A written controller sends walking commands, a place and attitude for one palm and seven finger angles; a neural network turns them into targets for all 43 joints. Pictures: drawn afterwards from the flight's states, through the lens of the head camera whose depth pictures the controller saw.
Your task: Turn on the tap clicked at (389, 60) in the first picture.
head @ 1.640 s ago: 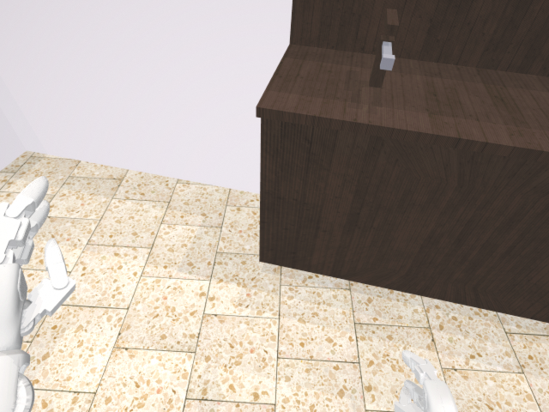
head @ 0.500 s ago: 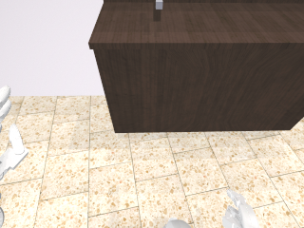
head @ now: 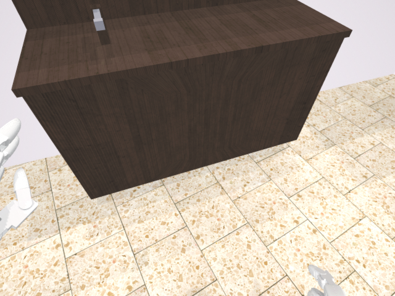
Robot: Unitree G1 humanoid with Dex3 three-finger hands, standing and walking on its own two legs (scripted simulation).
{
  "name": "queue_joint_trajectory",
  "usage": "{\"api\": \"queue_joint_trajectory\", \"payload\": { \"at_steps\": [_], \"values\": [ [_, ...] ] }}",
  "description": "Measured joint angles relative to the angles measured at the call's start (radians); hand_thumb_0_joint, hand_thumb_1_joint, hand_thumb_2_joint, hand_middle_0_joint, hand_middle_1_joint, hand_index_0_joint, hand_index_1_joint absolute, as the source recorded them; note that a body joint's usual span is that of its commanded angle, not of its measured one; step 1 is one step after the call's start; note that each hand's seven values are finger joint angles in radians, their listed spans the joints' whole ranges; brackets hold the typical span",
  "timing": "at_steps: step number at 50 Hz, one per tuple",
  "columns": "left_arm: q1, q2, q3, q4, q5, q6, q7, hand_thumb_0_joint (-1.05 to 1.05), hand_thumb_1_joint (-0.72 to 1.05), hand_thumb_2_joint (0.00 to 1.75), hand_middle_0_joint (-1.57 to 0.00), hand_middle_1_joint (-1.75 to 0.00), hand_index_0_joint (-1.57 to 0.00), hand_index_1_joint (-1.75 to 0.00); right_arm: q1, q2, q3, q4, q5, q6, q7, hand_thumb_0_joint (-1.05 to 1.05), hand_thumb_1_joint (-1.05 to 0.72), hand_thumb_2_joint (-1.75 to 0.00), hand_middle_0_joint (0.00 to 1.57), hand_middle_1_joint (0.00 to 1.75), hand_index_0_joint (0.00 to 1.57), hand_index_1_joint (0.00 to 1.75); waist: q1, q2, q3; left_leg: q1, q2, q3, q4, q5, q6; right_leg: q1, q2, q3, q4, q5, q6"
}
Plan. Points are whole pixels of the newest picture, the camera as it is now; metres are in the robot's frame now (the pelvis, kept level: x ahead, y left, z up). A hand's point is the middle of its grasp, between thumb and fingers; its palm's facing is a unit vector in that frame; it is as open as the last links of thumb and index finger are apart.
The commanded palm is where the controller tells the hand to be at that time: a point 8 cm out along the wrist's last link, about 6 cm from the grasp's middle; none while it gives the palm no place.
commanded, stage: walk to a spot facing it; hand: left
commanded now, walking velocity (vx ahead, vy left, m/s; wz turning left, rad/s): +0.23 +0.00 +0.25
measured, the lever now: (99, 24) +0.86 +0.33 +0.16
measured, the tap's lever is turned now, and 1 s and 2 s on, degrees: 0 0 0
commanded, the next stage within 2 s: take the last steps up to it in 0.16 s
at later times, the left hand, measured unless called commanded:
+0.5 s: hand (78, 172) +0.28 +0.20 +0.16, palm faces +0.39 -0.82 -0.43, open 7.4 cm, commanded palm +0.22 +0.25 +0.18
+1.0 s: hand (107, 105) +0.43 +0.19 +0.18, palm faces +0.34 -0.83 -0.45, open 7.4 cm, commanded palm +0.38 +0.24 +0.18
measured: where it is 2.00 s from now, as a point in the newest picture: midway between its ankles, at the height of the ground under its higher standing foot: (205, 253)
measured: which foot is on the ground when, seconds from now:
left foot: up 0.00-0.08, down 0.10-0.36, up 0.38-0.72, down 0.74-1.00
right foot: down 0.00-0.74, up 0.76-1.00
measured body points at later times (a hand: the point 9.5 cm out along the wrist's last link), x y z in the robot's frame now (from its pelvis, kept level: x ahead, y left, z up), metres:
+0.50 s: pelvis +0.06 -0.03 -0.01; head +0.08 -0.05 +0.44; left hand +0.26 +0.24 +0.18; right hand +0.22 -0.24 -0.12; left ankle +0.03 +0.10 -0.67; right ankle +0.08 -0.11 -0.74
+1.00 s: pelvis +0.20 -0.03 +0.00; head +0.22 -0.04 +0.45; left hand +0.41 +0.23 +0.20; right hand +0.35 -0.24 -0.10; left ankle +0.16 +0.10 -0.74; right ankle +0.26 -0.16 -0.71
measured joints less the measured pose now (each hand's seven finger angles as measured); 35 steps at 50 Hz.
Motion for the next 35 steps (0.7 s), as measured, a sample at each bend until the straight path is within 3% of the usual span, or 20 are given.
{"api": "queue_joint_trajectory", "payload": {
  "at_steps": [5,7,10,12,14,17,19,22,25,29,35],
  "values": [
    [-0.019,-0.046,-0.032,0.039,0.008,0.016,0.016,0.01,0.89,0.9,-0.21,-0.3,-0.21,-0.3,0.042,-0.017,-0.006,0.011,-0.004,-0.015,-0.029,0.01,-0.91,-0.9,0.2,0.3,0.2,0.3,-0.001,0.015,-0.047,0.179,-0.005,0.018,-0.325,0.069,0.044,0.021,0.009,-0.025,0.048,-0.055,0.016],
    [-0.036,-0.066,-0.04,0.07,0.016,0.023,0.02,0.01,0.89,0.9,-0.21,-0.3,-0.21,-0.3,0.041,0.0,-0.004,0.019,-0.005,-0.016,-0.036,0.01,-0.91,-0.9,0.2,0.3,0.2,0.3,0.004,0.007,-0.051,0.194,-0.009,0.018,-0.32,0.147,0.04,0.006,0.002,-0.031,0.151,-0.169,0.045],
    [-0.063,-0.082,-0.04,0.125,0.033,0.037,0.016,0.01,0.89,0.9,-0.21,-0.3,-0.21,-0.3,0.039,0.04,0.014,0.033,-0.008,-0.033,-0.038,0.01,-0.91,-0.9,0.2,0.3,0.2,0.3,0.012,0.015,-0.061,0.217,0.0,0.012,-0.31,0.131,0.033,-0.053,-0.02,-0.072,0.371,-0.237,0.078],
    [-0.077,-0.09,-0.045,0.14,0.039,0.049,0.014,0.01,0.89,0.9,-0.21,-0.3,-0.21,-0.3,0.037,0.065,0.029,0.037,-0.009,-0.045,-0.031,0.01,-0.91,-0.9,0.2,0.3,0.2,0.3,0.021,0.032,-0.057,0.229,0.014,0.002,-0.308,0.119,0.024,-0.06,-0.043,-0.1,0.398,-0.244,0.089],
    [-0.085,-0.099,-0.052,0.134,0.039,0.058,0.014,0.01,0.89,0.9,-0.21,-0.3,-0.21,-0.3,0.03,0.086,0.047,0.037,-0.01,-0.056,-0.025,0.01,-0.9,-0.9,0.2,0.3,0.2,0.3,0.037,0.05,-0.042,0.24,0.031,0.002,-0.299,0.108,0.007,-0.04,-0.066,-0.122,0.332,-0.243,0.098],
    [-0.101,-0.089,-0.055,0.108,0.04,0.061,0.014,0.01,0.9,0.9,-0.21,-0.3,-0.2,-0.3,0.011,0.112,0.07,0.028,-0.009,-0.069,-0.015,0.01,-0.9,-0.9,0.21,0.3,0.21,0.3,0.057,0.064,-0.005,0.232,0.053,0.006,-0.235,0.064,-0.022,0.028,-0.088,-0.148,0.145,-0.189,0.103],
    [-0.136,-0.087,-0.065,0.105,0.046,0.057,0.01,0.01,0.9,0.9,-0.2,-0.3,-0.2,-0.3,-0.012,0.114,0.074,0.032,-0.008,-0.067,-0.009,0.01,-0.9,-0.9,0.21,0.3,0.21,0.3,0.057,0.092,0.024,0.19,0.079,-0.009,-0.126,0.013,-0.007,0.029,-0.07,-0.176,0.145,-0.099,0.063],
    [-0.179,-0.098,-0.089,0.106,0.04,0.055,-0.002,0.01,0.89,0.9,-0.21,-0.3,-0.21,-0.3,-0.046,0.103,0.066,0.064,-0.006,-0.046,-0.001,0.01,-0.9,-0.9,0.21,0.3,0.21,0.3,0.059,0.078,0.049,0.069,0.038,-0.028,0.15,-0.057,0.009,0.027,-0.079,-0.187,0.167,-0.135,0.024],
    [-0.13,-0.101,-0.071,0.085,0.032,0.04,-0.01,0.01,0.89,0.9,-0.21,-0.3,-0.21,-0.3,-0.068,0.085,0.062,0.063,-0.009,-0.02,0.001,0.01,-0.9,-0.9,0.21,0.3,0.21,0.3,0.054,0.048,0.058,-0.011,0.021,-0.009,0.248,-0.014,0.003,0.048,-0.08,-0.165,0.104,-0.116,0.023],
    [-0.058,-0.071,-0.04,0.045,0.024,0.026,-0.003,0.01,0.89,0.9,-0.21,-0.3,-0.21,-0.3,-0.066,0.059,0.045,0.033,-0.013,-0.011,-0.007,0.01,-0.9,-0.9,0.21,0.3,0.21,0.3,0.036,0.01,0.064,-0.03,0.031,0.025,0.086,0.045,0.003,0.087,-0.082,-0.152,0.016,-0.093,0.022],
    [-0.044,-0.06,-0.029,-0.033,0.013,0.023,0.023,0.01,0.89,0.9,-0.21,-0.3,-0.21,-0.3,-0.042,0.012,0.009,-0.002,-0.014,-0.026,-0.023,0.01,-0.9,-0.9,0.21,0.3,0.2,0.3,0.05,-0.009,0.067,0.073,0.022,0.069,-0.229,0.138,0.021,0.133,-0.079,-0.14,0.029,-0.151,0.043]
  ]
}}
